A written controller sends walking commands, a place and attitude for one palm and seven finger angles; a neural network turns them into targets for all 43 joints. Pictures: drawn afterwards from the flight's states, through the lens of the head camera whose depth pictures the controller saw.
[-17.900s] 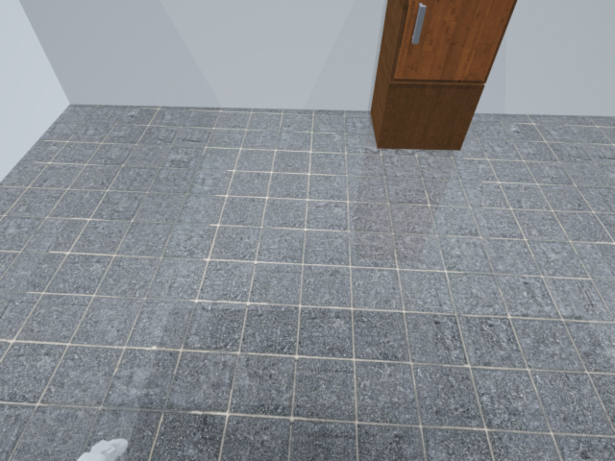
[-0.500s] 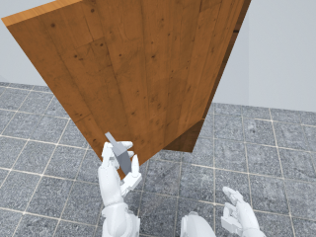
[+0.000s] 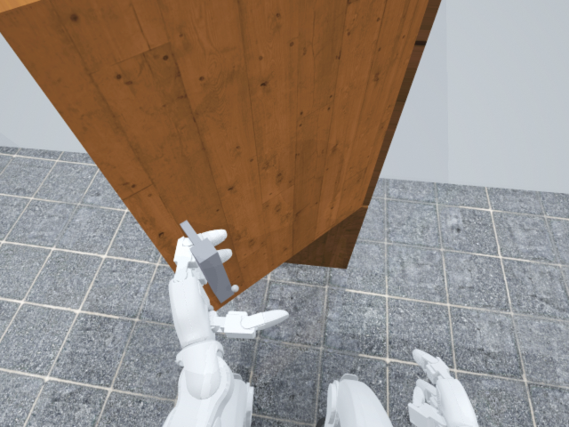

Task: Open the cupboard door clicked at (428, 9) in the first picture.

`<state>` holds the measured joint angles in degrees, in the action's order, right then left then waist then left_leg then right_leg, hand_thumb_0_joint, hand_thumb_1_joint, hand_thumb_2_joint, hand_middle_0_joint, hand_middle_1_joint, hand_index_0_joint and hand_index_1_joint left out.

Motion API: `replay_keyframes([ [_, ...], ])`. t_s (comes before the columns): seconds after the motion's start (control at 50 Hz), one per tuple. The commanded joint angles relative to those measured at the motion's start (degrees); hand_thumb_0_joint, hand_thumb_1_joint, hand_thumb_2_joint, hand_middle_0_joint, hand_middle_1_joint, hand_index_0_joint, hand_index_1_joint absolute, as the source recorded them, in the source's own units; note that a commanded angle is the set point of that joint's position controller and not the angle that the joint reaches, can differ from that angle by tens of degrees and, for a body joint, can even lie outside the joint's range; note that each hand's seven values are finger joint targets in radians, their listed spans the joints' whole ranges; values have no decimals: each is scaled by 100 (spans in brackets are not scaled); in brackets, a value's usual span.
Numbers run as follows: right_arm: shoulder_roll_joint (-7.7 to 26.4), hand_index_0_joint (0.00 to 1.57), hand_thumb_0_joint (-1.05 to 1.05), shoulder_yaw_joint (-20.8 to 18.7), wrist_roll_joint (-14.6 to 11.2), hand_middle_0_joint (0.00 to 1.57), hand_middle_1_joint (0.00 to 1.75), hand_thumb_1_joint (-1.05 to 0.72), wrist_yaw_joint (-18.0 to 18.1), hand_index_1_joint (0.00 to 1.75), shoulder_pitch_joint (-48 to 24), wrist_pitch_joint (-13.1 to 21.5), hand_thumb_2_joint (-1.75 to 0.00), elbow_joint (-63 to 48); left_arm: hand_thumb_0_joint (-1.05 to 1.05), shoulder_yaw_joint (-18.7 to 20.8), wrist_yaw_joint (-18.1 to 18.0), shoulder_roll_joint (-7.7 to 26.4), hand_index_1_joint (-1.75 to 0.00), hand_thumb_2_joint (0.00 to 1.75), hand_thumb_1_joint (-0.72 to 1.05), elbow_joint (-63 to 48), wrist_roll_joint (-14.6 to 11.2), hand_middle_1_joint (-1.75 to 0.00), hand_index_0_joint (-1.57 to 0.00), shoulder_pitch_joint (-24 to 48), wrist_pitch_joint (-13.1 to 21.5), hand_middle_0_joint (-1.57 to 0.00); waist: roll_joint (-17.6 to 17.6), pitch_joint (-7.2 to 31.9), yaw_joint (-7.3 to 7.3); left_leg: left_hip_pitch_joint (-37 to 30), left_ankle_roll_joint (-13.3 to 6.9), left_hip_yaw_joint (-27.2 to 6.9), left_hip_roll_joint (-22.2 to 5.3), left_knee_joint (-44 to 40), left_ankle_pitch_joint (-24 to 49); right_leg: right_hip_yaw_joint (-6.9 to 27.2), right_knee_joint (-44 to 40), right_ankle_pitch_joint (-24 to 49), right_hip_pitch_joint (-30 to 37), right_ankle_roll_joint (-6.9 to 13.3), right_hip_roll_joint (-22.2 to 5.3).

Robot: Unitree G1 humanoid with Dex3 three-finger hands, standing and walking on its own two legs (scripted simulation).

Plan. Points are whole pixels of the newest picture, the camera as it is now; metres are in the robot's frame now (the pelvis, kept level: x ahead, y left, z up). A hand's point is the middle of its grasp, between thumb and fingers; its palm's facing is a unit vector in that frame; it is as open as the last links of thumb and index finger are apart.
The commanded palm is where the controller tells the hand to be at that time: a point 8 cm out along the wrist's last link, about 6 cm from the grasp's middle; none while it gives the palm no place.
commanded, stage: open thumb and fingers to let go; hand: left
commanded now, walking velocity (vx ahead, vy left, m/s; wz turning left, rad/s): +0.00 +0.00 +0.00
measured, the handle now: (206, 262) +0.33 +0.13 +0.02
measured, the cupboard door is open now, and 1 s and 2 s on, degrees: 44 47 47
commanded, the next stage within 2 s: slide the hand sideways off the handle in 0.26 s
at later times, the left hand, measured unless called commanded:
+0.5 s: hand (224, 307) +0.27 +0.09 +0.02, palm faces -0.06 -0.99 -0.10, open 15.5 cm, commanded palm +0.24 +0.13 +0.02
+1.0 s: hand (209, 339) +0.23 +0.11 +0.03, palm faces -0.15 -0.99 -0.02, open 16.2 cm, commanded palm +0.21 +0.16 +0.02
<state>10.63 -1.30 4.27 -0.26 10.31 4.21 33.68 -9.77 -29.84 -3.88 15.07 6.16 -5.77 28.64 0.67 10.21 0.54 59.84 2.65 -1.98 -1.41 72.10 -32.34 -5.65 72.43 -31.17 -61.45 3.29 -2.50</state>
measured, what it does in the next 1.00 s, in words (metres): stands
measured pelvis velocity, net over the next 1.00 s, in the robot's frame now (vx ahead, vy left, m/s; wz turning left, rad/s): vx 0.00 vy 0.04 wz -0.02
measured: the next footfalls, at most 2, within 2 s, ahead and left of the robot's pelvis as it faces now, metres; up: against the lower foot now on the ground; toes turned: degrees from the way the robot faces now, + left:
none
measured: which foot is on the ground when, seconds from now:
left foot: down 0.00-1.00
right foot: down 0.00-1.00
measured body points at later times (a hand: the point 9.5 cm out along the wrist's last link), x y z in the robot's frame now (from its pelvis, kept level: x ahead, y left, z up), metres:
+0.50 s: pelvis +0.00 +0.03 +0.00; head +0.09 +0.03 +0.44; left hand +0.27 +0.15 +0.03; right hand +0.18 -0.19 -0.11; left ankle +0.02 +0.15 -0.62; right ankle +0.03 -0.09 -0.62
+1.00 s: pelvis +0.00 +0.04 -0.02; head +0.10 +0.04 +0.42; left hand +0.23 +0.16 +0.03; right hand +0.20 -0.18 -0.10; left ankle +0.02 +0.15 -0.62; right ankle +0.03 -0.09 -0.62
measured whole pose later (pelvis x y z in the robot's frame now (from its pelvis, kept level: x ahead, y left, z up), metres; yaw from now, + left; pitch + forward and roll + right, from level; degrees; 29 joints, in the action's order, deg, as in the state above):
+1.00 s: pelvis +0.00 +0.04 -0.02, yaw -1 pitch +21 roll -1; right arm 11.0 0.6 1.0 -1.3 11.3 0.7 22.3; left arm -12.9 -1.4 6.0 -5.6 0.4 -21.8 24.1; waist 1.4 9.9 -0.2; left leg 63.4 -0.7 -0.2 -0.5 78.4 -35.7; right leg -3.6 76.4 -32.6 -64.3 0.1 -3.4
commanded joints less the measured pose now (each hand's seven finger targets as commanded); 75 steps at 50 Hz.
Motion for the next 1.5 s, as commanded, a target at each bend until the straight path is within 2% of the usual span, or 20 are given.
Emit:
replay_keyframes([
  [0.0, 469, 20, 0, -142, -38, 20, 30, -90, 21, 30, -203, 308, -90, -848, 0, 11, -43, -114, -85, 30, -50, -1229, 18, -85, -24, 685, 297, -24, -473, 1827, 42, -432, -265, 166, 333, -755, 990, 755, -1462, 1267, 1985, -234, 27],
  [0.22, 481, 20, 0, -108, -4, 20, 30, -90, -38, 30, -223, 281, -90, -893, 0, -255, -194, -428, -30, 30, -50, -1197, 171, -30, -15, 563, 168, -15, -457, 1659, 71, -724, -254, 95, 300, -905, 1173, 355, -1257, 1393, 1588, -180, 150],
  [0.34, 484, 20, 0, -85, 6, 20, 30, -90, -64, 30, -270, 277, -90, -912, 0, -357, -264, -560, -30, 30, -50, -1221, 217, -30, -15, 674, 105, -15, -380, 1680, 78, -816, -246, 48, 291, -927, 1166, 249, -1190, 1233, 1399, -152, 190],
  [0.36, 751, 20, 0, -95, -26, 20, 30, -90, -99, 30, 57, 227, -90, -851, 0, -1389, 896, 161, -30, 30, -50, -1278, 876, -30, -15, 576, 239, -15, -429, 1433, 548, -865, -329, 99, 261, -735, 1137, 393, -1126, 1469, 1184, -146, 118],
  [0.38, 716, 20, 0, -161, -58, 20, 30, -90, -71, 30, 74, 157, -90, -982, 0, -907, 1545, 591, -30, 30, -50, -1750, 641, -30, -15, 989, 420, -15, -178, 1823, 392, -891, -364, 74, 270, -670, 1348, 432, -982, 1753, 1339, -73, 76],
  [0.4, 701, 20, 0, -161, -77, 20, 30, -90, -41, 30, 16, 122, -90, -1026, 0, -859, 1947, 743, -30, 30, -50, -1829, 559, -30, -15, 905, 518, -15, -127, 2034, 250, -934, -375, 84, 295, -672, 1410, 486, -906, 1904, 1528, -63, 67],
  [0.44, 689, 20, 0, -133, -177, 20, 30, -90, -24, 30, -48, 139, -90, -1186, 0, -1054, 2654, 657, -30, 30, -50, -1974, 245, -30, -15, 731, 531, -15, -30, 1838, 316, -951, -383, 34, 294, -687, 1254, 464, -926, 1692, 1387, -61, 77],
  [0.48, 707, 20, 0, -112, -315, 20, 30, -90, -13, 30, -113, 183, -90, -1407, 0, -1153, 3229, 376, -30, 30, -50, -2208, -369, -30, -15, 601, 410, -15, 129, 1760, 276, -1100, -381, -60, 290, -806, 1232, 375, -927, 1399, 1271, -21, 111],
  [0.5, 700, 20, 0, -97, -382, 20, 30, -90, -7, 30, -134, 205, -90, -1473, 0, -1124, 3336, 179, -30, 30, -50, -2144, -694, -30, -15, 356, 280, -15, -43, 1637, 272, -1119, -370, -98, 283, -863, 1180, 291, -965, 1286, 1216, -50, 148],
  [0.54, 748, 20, 0, -110, -458, 20, 30, -90, 10, 30, -156, 202, -90, -1639, 0, -839, 3322, 107, -30, 30, -50, -2232, -1101, -30, -15, -180, 14, -15, -252, 1614, 138, -1125, -341, -142, 269, -991, 1138, 192, -999, 1116, 1273, -72, 185],
  [0.58, 769, 20, 0, -112, -462, 20, 30, -90, -3, 30, -167, 198, -90, -1748, 0, -585, 3083, 213, -30, 30, -50, -2365, -1159, -30, -15, -540, -125, -15, -316, 1599, 24, -1068, -323, -199, 275, -1025, 1267, 136, -884, 1107, 1227, -71, 198],
  [0.6, 762, 20, 0, -128, -431, 20, 30, -90, -25, 30, -146, 182, -90, -1792, 0, -536, 2942, 292, -30, 30, -50, -2606, -1077, -30, -15, -590, -120, -15, -297, 1765, 11, -1091, -309, -180, 274, -969, 1386, 138, -781, 1206, 1210, -87, 179],
  [0.7, 705, 20, 0, -131, -313, 20, 30, -90, -131, 30, -64, 69, -90, -1912, 0, -459, 2420, 608, -30, 30, -50, -2727, -367, -30, -15, -971, 16, -15, -326, 1470, 5, -771, -271, -138, 264, -791, 1267, 201, -580, 1039, 864, -71, 173],
  [0.78, 695, 20, 0, -126, -299, 20, 30, -90, -133, 30, -61, 2, -90, -1981, 0, -401, 2395, 801, -30, 30, -50, -2912, -165, -30, -15, -987, 93, -15, -63, 1413, -17, -675, -256, -149, 281, -761, 983, 241, -525, 768, 714, -29, 187],
  [0.9, 722, 20, 0, -102, -364, 20, 30, -90, -64, 30, -32, -29, -90, -2076, 0, -265, 2742, 863, -30, 30, -50, -3380, -590, -30, -15, -1469, -38, -15, 22, 1674, -39, -835, -270, -109, 290, -736, 1169, 237, -591, 1023, 942, -61, 222],
  [1.0, 720, 20, 0, -102, -384, 20, 30, -90, 1, 30, 6, 3, -90, -2084, 0, -91, 2916, 956, -30, 30, -50, -3454, -807, -30, -15, -1920, -135, -15, -323, 1605, 21, -634, -313, -87, 298, -608, 1210, 241, -626, 1212, 1085, -112, 246],
  [1.12, 708, 20, 0, -134, -392, 20, 30, -90, 88, 30, -11, 62, -90, -2009, 0, 423, 3181, 1357, -30, 30, -50, -3362, -914, -30, -15, -2160, 13, -15, -394, 1376, -12, -282, -324, 7, 322, -415, 951, 360, -641, 1038, 1061, -128, 239],
  [1.2, 707, 20, 0, -161, -412, 20, 30, -90, 128, 30, -74, 109, -90, -2017, 0, 609, 3438, 1461, -30, 30, -50, -3561, -1113, -30, -15, -2426, 116, -15, -104, 1555, -94, -279, -335, 69, 338, -307, 1075, 440, -605, 1157, 1132, -118, 236],
  [1.28, 673, 20, 0, -212, -460, 20, 30, -90, 181, 30, -101, 88, -90, -1990, 0, 1027, 3684, 1653, -30, 30, -50, -3552, -1410, -30, -15, -2803, 78, -15, -249, 1636, -161, -78, -336, 98, 334, -219, 1191, 571, -686, 1344, 1486, -143, 235],
  [1.48, 684, 20, 0, -287, -554, 20, 30, -90, 359, 30, -228, 124, -90, -1848, 0, 1730, 4308, 2026, -30, 30, -50, -3422, -1920, -30, -15, -2856, 164, -15, -334, 1378, -93, 344, -331, 115, 292, 75, 922, 902, -851, 993, 1481, -243, 163],
])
